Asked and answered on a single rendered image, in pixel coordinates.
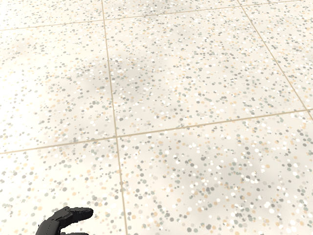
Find robot left hand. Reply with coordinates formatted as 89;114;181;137
35;206;94;235

